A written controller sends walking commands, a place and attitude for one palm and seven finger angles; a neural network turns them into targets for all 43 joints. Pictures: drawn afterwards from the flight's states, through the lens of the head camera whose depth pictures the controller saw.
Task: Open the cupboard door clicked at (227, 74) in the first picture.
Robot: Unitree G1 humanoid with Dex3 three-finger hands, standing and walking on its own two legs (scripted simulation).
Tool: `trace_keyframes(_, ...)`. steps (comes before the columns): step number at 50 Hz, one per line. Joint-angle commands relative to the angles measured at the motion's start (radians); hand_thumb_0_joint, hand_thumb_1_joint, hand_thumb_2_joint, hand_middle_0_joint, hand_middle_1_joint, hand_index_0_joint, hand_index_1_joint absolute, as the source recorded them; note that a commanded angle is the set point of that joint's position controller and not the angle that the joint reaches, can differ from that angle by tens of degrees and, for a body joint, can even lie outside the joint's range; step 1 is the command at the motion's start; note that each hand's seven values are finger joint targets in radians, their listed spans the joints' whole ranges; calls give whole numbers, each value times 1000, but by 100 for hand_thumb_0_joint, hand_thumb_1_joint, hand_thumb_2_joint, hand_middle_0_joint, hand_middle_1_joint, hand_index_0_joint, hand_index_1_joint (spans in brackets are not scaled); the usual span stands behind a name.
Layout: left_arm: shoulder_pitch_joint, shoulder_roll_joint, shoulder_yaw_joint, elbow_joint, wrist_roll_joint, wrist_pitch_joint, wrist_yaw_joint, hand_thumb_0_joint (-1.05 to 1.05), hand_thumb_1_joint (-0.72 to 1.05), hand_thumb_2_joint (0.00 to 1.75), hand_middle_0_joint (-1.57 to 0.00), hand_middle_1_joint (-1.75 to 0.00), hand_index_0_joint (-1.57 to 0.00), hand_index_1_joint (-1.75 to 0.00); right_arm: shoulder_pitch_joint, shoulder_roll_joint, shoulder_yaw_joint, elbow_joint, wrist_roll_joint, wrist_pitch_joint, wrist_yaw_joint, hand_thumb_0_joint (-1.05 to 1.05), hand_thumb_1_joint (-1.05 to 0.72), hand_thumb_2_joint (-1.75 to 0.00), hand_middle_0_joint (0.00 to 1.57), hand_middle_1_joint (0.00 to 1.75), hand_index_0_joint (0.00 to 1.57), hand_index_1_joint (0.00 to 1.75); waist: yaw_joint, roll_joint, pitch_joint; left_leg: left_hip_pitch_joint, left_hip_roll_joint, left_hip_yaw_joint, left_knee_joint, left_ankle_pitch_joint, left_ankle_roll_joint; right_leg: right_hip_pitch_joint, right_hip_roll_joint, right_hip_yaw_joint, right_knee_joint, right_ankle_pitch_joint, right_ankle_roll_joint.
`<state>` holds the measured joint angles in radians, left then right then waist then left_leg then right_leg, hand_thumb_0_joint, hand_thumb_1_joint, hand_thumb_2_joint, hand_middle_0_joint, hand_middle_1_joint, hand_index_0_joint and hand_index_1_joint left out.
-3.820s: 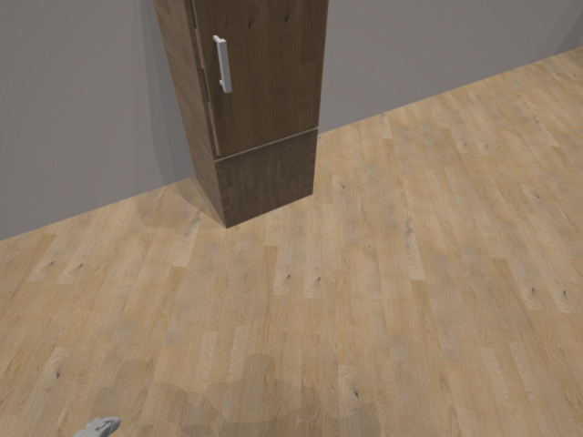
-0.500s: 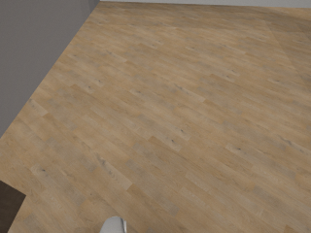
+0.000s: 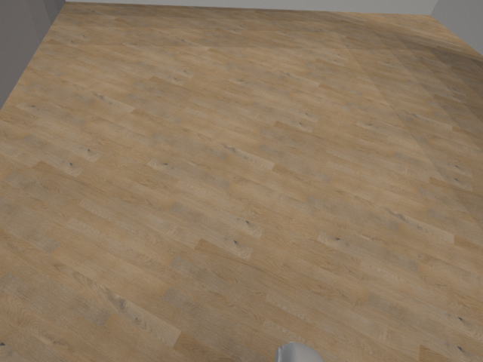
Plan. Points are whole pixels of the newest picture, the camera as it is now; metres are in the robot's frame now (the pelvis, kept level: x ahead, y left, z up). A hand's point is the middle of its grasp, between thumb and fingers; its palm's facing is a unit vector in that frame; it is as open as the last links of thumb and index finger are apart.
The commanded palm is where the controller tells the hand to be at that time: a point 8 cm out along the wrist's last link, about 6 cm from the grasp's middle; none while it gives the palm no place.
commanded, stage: turn to face it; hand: left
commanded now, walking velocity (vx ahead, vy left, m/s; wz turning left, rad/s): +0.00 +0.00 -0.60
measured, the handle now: out of the picture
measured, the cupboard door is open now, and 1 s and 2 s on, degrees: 0 0 0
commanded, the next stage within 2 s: none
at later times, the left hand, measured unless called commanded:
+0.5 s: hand (176, 352) +0.16 +0.13 -0.16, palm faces +0.02 -0.99 -0.16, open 7.4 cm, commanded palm none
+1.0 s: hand out of the picture +0.02 +0.21 -0.16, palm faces +0.36 -0.89 -0.28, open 7.4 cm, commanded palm none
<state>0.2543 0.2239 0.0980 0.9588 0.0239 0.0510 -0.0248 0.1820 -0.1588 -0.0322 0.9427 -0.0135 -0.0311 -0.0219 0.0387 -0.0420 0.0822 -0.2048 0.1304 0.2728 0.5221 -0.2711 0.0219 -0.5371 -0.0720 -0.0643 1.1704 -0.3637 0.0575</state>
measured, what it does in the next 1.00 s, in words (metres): steps on the spot, turning left: right foot, then left foot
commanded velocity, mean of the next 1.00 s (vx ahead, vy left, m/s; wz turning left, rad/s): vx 0.00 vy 0.00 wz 0.54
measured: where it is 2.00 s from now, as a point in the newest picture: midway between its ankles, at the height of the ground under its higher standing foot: outside the picture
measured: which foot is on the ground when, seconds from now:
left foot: down 0.00-0.22, up 0.24-0.56, down 0.58-1.00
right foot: up 0.00-0.20, down 0.22-0.58, up 0.60-1.00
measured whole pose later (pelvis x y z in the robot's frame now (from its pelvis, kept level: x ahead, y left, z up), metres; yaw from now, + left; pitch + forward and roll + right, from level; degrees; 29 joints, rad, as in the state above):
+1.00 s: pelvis +0.00 -0.03 +0.00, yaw +20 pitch +1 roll -1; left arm 0.16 0.24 0.09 0.93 0.02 0.07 0.02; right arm 0.22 -0.23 -0.07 0.93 -0.02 0.04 0.01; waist -0.03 0.01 0.05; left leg -0.34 -0.05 -0.03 0.47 -0.14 0.05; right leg -0.39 -0.05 -0.01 0.88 -0.42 0.09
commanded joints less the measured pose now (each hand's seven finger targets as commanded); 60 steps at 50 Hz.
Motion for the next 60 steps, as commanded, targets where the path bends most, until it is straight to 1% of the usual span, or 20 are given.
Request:
trace_keyframes(1, -20, 1, 10, -91, 0, 4, -7, 0, 90, 90, -20, -30, -20, -30, 39, -166, -51, -45, -10, -4, -7, 0, -90, -90, 20, 30, 20, 30, -37, 211, -33, -9, 249, -80, -234, 296, 83, 12, -38, -8, -147, 50, 14)
trace_keyframes(6, -79, -12, -8, -108, 5, -19, 8, 0, 90, 90, -20, -30, -20, -30, 97, -192, -61, -10, -20, 9, 4, 0, -90, -90, 20, 30, 20, 30, -69, 232, -57, 38, 257, -82, -156, 374, 94, 120, -2, -46, -402, 46, -8)
trace_keyframes(9, 26, 19, -17, -50, 10, -53, 26, 0, 90, 90, -20, -30, -20, -30, 120, -174, -51, 20, -15, 14, 9, 0, -90, -90, 20, 30, 20, 30, -18, 133, -135, 5, 180, -69, 23, 354, 23, 363, 18, -56, -708, 243, -26)
trace_keyframes(11, 89, 171, -11, -3, 8, -95, 46, 0, 90, 90, -20, -30, -20, -30, 143, -47, -6, 6, 7, 14, 16, 0, -90, -90, 20, 30, 20, 30, -2, -228, -258, -222, 21, -82, 271, -308, -68, 589, -330, 253, -768, 780, -153)
trace_keyframes(12, 75, 185, -19, -7, -2, -91, 46, 0, 90, 90, -20, -30, -20, -30, 141, -81, -13, 3, 9, 30, 7, 0, -90, -90, 20, 30, 20, 30, 5, -169, -267, -186, 11, -179, 325, -390, -58, 537, -353, 201, -772, 817, -218)
trace_keyframes(18, -110, 121, -24, -42, -1, -62, 68, 0, 90, 90, -20, -30, -20, -30, 159, -81, -28, 57, 4, 73, 14, 0, -90, -90, 20, 30, 20, 30, -49, -101, -90, -252, -22, -207, 549, -221, -83, 362, -293, 9, -804, 608, -196)
trace_keyframes(27, -132, 120, 4, -67, -4, -35, 67, 0, 90, 90, -20, -30, -20, -30, 196, -75, -49, 10, -7, 67, 33, 0, -90, -90, 20, 30, 20, 30, -82, -53, -87, -69, -43, -126, 104, -3, -72, 244, -282, -111, -664, 188, -108)
trace_keyframes(28, -124, 91, 0, -80, -13, -26, 62, 0, 90, 90, -20, -30, -20, -30, 224, -113, -59, 14, -9, 60, 34, 0, -90, -90, 20, 30, 20, 30, -96, 106, -86, -22, -7, -219, -32, 51, -48, 170, -221, -136, -534, 72, -67)
trace_keyframes(29, -114, 31, -7, -111, -19, -18, 54, 0, 90, 90, -20, -30, -20, -30, 245, -211, -82, -3, -15, 52, 30, 0, -90, -90, 20, 30, 20, 30, -109, 413, -74, 12, 201, -561, -184, 179, 45, -16, -87, -164, -307, -182, 13)
trace_keyframes(30, -196, 23, -11, -151, -10, -13, 52, 0, 90, 90, -20, -30, -20, -30, 265, -264, -96, -10, -23, 51, 22, 0, -90, -90, 20, 30, 20, 30, -147, 400, -59, -44, 317, -716, -283, 172, 153, -64, -31, -72, -94, -285, 15)
trace_keyframes(31, -201, 26, -4, -158, -8, -13, 43, 0, 90, 90, -20, -30, -20, -30, 228, -261, -95, -19, -23, 46, 15, 0, -90, -90, 20, 30, 20, 30, -115, 252, -68, -71, 313, -684, -298, 71, 175, -68, -61, 9, -7, -189, -1)
trace_keyframes(34, -151, 42, 10, -108, 0, -15, 33, 0, 90, 90, -20, -30, -20, -30, 84, -200, -72, -58, -13, 31, 3, 0, -90, -90, 20, 30, 20, 30, -67, 221, -106, -34, 163, -535, -255, 69, 82, -95, -56, 56, 55, 3, 17)
trace_keyframes(38, -104, 57, 8, -84, -6, -16, 36, 0, 90, 90, -20, -30, -20, -30, 92, -213, -76, -63, -8, 24, 0, 0, -90, -90, 20, 30, 20, 30, -72, 116, -166, 74, 123, -515, -224, 203, 117, -63, -34, 63, -38, 19, 36)
trace_keyframes(48, -101, 79, 0, -113, -13, -10, 48, 0, 90, 90, -20, -30, -20, -30, 63, -266, -91, -75, -13, 55, 16, 0, -90, -90, 20, 30, 20, 30, -83, 201, -120, -17, 94, -656, -247, 46, 148, 91, 20, 67, -307, -72, 26)
trace_keyframes(53, 68, 95, 5, -90, -20, -21, 53, 0, 90, 90, -20, -30, -20, -30, -35, -270, -103, -116, -12, 73, 28, 0, -90, -90, 20, 30, 20, 30, -7, 186, -135, -216, 0, -636, -203, -44, 72, 418, 60, 20, -689, 44, -8)
trace_keyframes(54, 109, 146, 15, -87, -10, -31, 58, 0, 90, 90, -20, -30, -20, -30, -41, -230, -100, -125, -4, 78, 33, 0, -90, -90, 20, 30, 20, 30, 14, 72, -137, -335, -77, -567, -67, -112, 16, 531, -31, 101, -854, 31, -42)
trace_keyframes(55, 94, 249, 34, -112, 12, -40, 67, 0, 90, 90, -20, -30, -20, -30, -13, -142, -88, -147, 3, 78, 33, 0, -90, -90, 20, 30, 20, 30, 14, -266, -118, -516, -222, -361, 258, -222, -69, 556, -339, 458, -1020, -194, -150)
trace_keyframes(56, -8, 253, 17, -150, -1, -33, 71, 0, 90, 90, -20, -30, -20, -30, -55, -202, -98, -155, -13, 76, 34, 0, -90, -90, 20, 30, 20, 30, -3, -235, -45, -475, -178, -352, 472, -262, -63, 315, -436, 467, -1040, -188, -188)
trace_keyframes(57, -113, 209, 8, -180, -3, -38, 71, 0, 90, 90, -20, -30, -20, -30, -20, -214, -101, -142, -17, 85, 44, 0, -90, -90, 20, 30, 20, 30, -60, -144, -29, -410, -153, -375, 595, -177, -54, 192, -376, 355, -1038, -169, -175)
trace_keyframes(60, -170, 127, -18, -182, -8, -57, 62, 0, 90, 90, -20, -30, -20, -30, 42, -186, -93, -82, -17, 96, 55, 0, -90, -90, 20, 30, 20, 30, -105, -104, 18, -407, -115, -311, 717, -46, -85, 238, -228, 118, -927, 155, -119)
